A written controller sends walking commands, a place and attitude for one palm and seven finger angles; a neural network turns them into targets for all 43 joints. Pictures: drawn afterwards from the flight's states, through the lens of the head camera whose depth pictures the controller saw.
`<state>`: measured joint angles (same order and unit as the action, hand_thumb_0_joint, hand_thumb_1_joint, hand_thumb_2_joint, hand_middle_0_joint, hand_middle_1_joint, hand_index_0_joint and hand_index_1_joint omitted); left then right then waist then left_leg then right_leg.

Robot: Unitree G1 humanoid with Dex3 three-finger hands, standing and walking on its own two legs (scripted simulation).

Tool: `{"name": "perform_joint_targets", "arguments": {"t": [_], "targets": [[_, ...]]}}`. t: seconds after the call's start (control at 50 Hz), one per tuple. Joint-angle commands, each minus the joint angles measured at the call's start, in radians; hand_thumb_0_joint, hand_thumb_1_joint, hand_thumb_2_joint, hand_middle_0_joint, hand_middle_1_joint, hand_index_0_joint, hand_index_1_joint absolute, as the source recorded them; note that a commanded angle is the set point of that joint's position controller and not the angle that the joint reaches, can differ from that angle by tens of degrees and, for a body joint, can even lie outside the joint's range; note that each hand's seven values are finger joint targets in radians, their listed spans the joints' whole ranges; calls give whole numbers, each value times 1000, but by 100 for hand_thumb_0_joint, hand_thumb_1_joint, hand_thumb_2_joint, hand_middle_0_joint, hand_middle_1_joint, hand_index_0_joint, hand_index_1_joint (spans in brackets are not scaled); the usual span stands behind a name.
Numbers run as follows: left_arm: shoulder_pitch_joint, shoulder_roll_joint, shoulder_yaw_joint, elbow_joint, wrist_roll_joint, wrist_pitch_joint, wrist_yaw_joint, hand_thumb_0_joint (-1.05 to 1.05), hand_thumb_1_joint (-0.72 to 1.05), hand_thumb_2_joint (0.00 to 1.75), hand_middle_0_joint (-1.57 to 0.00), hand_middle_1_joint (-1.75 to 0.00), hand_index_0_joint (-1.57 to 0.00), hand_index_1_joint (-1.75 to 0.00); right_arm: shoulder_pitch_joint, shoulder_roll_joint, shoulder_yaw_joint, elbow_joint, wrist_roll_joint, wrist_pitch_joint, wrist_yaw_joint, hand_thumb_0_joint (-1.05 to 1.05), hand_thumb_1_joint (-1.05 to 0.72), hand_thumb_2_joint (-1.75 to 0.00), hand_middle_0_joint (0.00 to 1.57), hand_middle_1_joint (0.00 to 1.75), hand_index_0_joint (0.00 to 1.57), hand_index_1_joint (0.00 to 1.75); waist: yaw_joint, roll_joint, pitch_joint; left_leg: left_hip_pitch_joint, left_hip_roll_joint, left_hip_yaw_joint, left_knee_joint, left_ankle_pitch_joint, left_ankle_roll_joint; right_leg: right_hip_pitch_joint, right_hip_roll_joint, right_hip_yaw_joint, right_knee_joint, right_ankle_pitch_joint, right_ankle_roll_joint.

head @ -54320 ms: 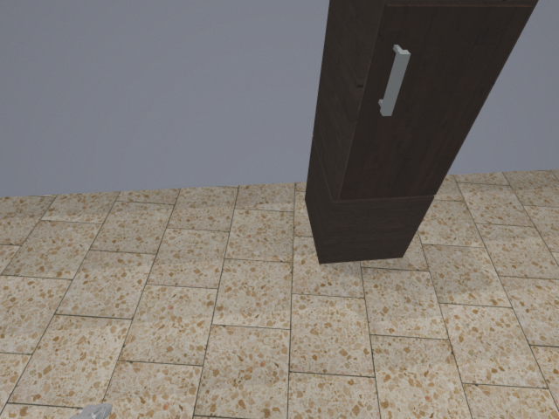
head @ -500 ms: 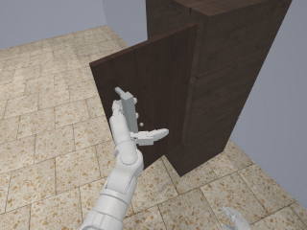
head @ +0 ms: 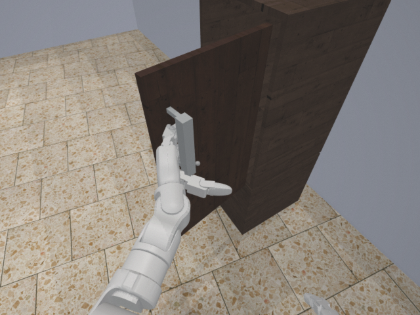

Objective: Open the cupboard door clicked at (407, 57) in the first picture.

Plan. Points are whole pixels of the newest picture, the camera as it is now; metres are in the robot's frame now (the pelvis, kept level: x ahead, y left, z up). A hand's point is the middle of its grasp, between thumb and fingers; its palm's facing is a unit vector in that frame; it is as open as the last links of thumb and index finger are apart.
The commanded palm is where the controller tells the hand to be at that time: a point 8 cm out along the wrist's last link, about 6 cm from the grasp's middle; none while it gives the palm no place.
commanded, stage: slide the hand sideways off the handle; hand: left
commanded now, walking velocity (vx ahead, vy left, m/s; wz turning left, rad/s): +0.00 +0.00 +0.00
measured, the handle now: (180, 143) +0.42 +0.09 +0.11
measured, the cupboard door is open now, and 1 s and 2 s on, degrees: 100 100 100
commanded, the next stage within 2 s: draw the hand back to the body in 1.10 s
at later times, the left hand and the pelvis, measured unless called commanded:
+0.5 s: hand (191, 173) +0.34 +0.06 +0.11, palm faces -0.08 -1.00 +0.02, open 16.2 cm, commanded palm +0.30 +0.10 +0.11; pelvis +0.02 +0.01 +0.01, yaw -3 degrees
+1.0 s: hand (166, 208) +0.27 +0.09 +0.11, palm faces -0.03 -1.00 -0.02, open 16.3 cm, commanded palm +0.25 +0.15 +0.11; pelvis +0.04 -0.02 +0.00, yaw +0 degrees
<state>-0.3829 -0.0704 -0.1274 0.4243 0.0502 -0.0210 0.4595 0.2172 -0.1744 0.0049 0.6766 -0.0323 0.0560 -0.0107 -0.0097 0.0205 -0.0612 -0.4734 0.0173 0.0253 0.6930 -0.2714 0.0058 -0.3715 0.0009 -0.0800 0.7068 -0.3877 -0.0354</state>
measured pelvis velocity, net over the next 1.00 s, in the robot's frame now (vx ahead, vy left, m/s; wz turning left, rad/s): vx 0.04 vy -0.02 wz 0.00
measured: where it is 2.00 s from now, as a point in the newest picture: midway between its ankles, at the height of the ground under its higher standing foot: outside the picture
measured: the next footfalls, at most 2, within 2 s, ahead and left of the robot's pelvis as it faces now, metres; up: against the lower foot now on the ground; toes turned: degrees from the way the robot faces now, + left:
none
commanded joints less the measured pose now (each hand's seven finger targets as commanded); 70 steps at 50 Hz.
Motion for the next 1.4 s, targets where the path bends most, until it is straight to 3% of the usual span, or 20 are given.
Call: {"name": "perform_joint_targets", "arguments": {"t": [0.0, 0.04, 0.06, 0.12, 0.14, 0.24, 0.26, 0.38, 0.56, 0.68, 0.72, 0.78, 0.94, 1.04, 1.12, 1.16, 1.18, 1.26, 1.28, 1.38], "targets": [[-496, -31, -217, -258, -38, -203, -332, 0, -50, 30, -15, -30, -15, -30, -42, -114, -24, -158, 35, -78, -28, 0, -90, -90, 20, 30, 20, 30, -85, 0, -282, 348, -9, -54, -75, 143, 20, -70, 13, 50, -138, 261, -3], [-514, -25, -174, -200, -151, -207, -415, 0, -50, 30, -15, -30, -15, -30, -58, -121, -12, -162, 54, -101, -43, 0, -90, -90, 20, 30, 20, 30, -85, -13, -229, 335, -8, -63, -97, 59, 16, -89, 25, 36, -165, 180, 1], [-489, -26, -143, -188, -194, -202, -428, 0, -50, 30, -15, -30, -15, -30, -66, -125, -12, -165, 61, -115, -45, 0, -90, -90, 20, 30, 20, 30, -67, -15, -230, 336, -6, -66, -112, 29, 10, -82, 31, 29, -173, 150, 1], [-398, -23, -75, -158, -250, -186, -405, 0, -50, 30, -15, -30, -15, -30, -73, -130, -8, -169, 65, -152, -34, 0, -90, -90, 20, 30, 20, 30, -31, -85, -191, 288, -5, -67, -140, -12, 6, -64, 36, 14, -184, 115, 9], [-386, -18, -62, -157, -243, -188, -386, 0, -50, 30, -15, -30, -15, -30, -67, -132, -9, -168, 62, -161, -25, 0, -90, -90, 20, 30, 20, 30, -27, -108, -183, 276, -4, -68, -145, -11, 6, -63, 36, 10, -180, 113, 11], [-285, -5, -68, -234, -158, -218, -327, 0, -50, 30, -15, -30, -15, -30, -54, -133, -19, -186, 52, -182, 18, 0, -90, -90, 20, 30, 20, 30, -6, -53, -198, 294, 4, -56, -136, 50, 5, -68, 33, 10, -150, 149, 7], [-251, 20, -49, -242, -152, -218, -324, 0, -50, 30, -15, -30, -15, -30, -48, -137, -23, -190, 50, -183, 24, 0, -90, -90, 20, 30, 20, 30, 7, -80, -213, 290, 5, -53, -137, 68, 5, -46, 35, 11, -150, 162, 7], [-43, 58, -41, -421, -135, -206, -353, 0, -50, 30, -15, -30, -15, -30, -66, -130, -25, -241, 51, -179, 39, 0, -90, -90, 20, 30, 20, 30, 35, -46, -251, 313, 12, -23, -122, 196, 6, 25, 34, 20, -138, 289, 4], [258, 113, -44, -718, -107, -102, -375, 0, -50, 30, -15, -30, -15, -30, -87, -120, -19, -302, 50, -141, 34, 0, -90, -90, 20, 30, 20, 30, 28, -58, -203, 315, 3, -2, -102, 302, 17, 81, 30, 30, -140, 465, 17], [342, 159, -3, -823, -137, -53, -411, 0, -50, 30, -15, -30, -15, -30, -115, -115, -4, -312, 47, -123, 5, 0, -90, -90, 20, 30, 20, 30, 8, -58, -150, 314, -10, -8, -90, 298, 21, 78, 21, 38, -149, 517, 25], [384, 183, 33, -846, -155, -56, -425, 0, -50, 30, -15, -30, -15, -30, -121, -115, -2, -313, 46, -123, -4, 0, -90, -90, 20, 30, 20, 30, 17, -51, -166, 319, -15, -8, -88, 301, 19, 89, 21, 38, -147, 531, 27], [421, 171, 20, -865, -171, -68, -452, 0, -50, 30, -15, -30, -15, -30, -120, -111, 5, -310, 45, -129, -9, 0, -90, -90, 20, 30, 20, 30, 9, -28, -165, 322, -18, -11, -79, 309, 19, 85, 17, 38, -140, 548, 30], [541, 265, 132, -846, -213, -92, -527, 0, -50, 30, -15, -30, -15, -30, -126, -125, 4, -311, 46, -141, -25, 0, -90, -90, 20, 30, 20, 30, 16, -76, -134, 264, -30, -13, -71, 240, 20, 95, -2, 62, -151, 591, 54], [501, 315, 202, -811, -243, -119, -553, 0, -50, 30, -15, -30, -15, -30, -145, -126, 7, -297, 51, -160, -44, 0, -90, -90, 20, 30, 20, 30, 14, -76, -84, 221, -36, -17, -71, 140, 19, 73, -13, 98, -194, 457, 63], [386, 284, 153, -811, -258, -166, -569, 0, -50, 30, -15, -30, -15, -30, -144, -130, 7, -273, 55, -198, -50, 0, -90, -90, 20, 30, 20, 30, -5, -23, -82, 226, -37, -29, -65, 94, 18, 35, -15, 112, -214, 327, 54], [366, 268, 121, -785, -258, -182, -573, 0, -50, 30, -15, -30, -15, -30, -135, -133, 5, -264, 59, -219, -51, 0, -90, -90, 20, 30, 20, 30, -13, -35, -70, 223, -35, -34, -64, 71, 18, 16, -14, 111, -224, 262, 52], [361, 270, 120, -769, -262, -186, -575, 0, -50, 30, -15, -30, -15, -30, -135, -136, 3, -261, 59, -229, -51, 0, -90, -90, 20, 30, 20, 30, -10, -34, -73, 215, -34, -37, -65, 55, 18, 12, -19, 122, -230, 241, 55], [469, 392, 260, -711, -260, -169, -568, 0, -50, 30, -15, -30, -15, -30, -139, -145, -1, -254, 60, -239, -53, 0, -90, -90, 20, 30, 20, 30, 46, -78, -115, 189, -33, -34, -85, 65, 15, 93, -33, 146, -236, 246, 58], [479, 359, 241, -723, -264, -161, -571, 0, -50, 30, -15, -30, -15, -30, -154, -136, 3, -265, 62, -239, -52, 0, -90, -90, 20, 30, 20, 30, 51, -73, -109, 191, -35, -28, -94, 68, 16, 100, -36, 146, -238, 257, 60], [519, 369, 282, -784, -289, -122, -566, 0, -50, 30, -15, -30, -15, -30, -165, -137, 6, -276, 68, -250, -54, 0, -90, -90, 20, 30, 20, 30, 61, -81, -78, 219, -29, -17, -123, 84, 20, 106, -21, 117, -252, 273, 58]]}}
